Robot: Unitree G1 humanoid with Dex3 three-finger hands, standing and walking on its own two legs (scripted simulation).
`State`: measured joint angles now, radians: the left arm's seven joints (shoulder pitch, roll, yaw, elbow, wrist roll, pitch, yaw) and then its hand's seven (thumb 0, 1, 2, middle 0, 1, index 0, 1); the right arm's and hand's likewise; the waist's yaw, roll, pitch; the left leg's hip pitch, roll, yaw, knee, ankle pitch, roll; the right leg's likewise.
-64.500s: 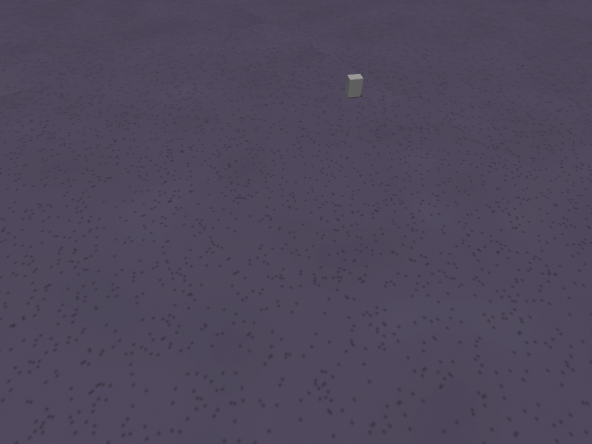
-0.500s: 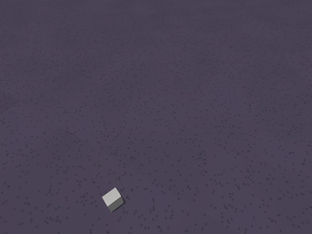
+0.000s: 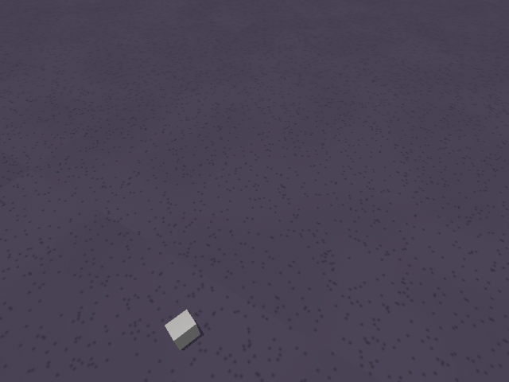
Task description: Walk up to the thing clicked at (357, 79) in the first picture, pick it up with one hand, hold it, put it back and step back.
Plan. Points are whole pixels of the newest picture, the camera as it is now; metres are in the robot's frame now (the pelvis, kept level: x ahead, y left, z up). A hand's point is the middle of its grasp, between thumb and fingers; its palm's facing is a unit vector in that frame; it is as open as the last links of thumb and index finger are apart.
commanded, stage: stand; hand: left
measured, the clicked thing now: (183, 330) +0.41 +0.25 -0.72
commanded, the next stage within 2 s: step back in 0.12 s
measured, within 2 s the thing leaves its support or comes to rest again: neither
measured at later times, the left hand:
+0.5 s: hand out of the picture +0.02 +0.25 -0.16, palm faces -0.05 -0.90 -0.43, open 7.4 cm
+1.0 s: hand out of the picture -0.08 +0.28 -0.18, palm faces -0.03 -0.93 -0.37, open 7.4 cm
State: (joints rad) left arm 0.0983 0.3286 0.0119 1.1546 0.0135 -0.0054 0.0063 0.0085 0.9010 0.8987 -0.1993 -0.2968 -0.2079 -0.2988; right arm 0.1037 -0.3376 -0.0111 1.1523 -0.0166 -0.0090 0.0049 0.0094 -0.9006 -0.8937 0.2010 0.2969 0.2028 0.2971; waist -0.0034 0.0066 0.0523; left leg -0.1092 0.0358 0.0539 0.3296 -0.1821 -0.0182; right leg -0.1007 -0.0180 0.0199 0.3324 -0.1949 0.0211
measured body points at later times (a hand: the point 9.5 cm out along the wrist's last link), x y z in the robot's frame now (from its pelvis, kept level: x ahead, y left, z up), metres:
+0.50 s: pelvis -0.06 -0.02 -0.02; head +0.00 -0.04 +0.42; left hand +0.02 +0.30 -0.13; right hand +0.05 -0.34 -0.16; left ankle -0.07 +0.12 -0.68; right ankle -0.01 -0.13 -0.75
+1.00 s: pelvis -0.17 +0.01 -0.02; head -0.10 +0.03 +0.43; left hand -0.08 +0.33 -0.15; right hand -0.07 -0.30 -0.12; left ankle -0.16 +0.11 -0.75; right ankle -0.21 -0.13 -0.69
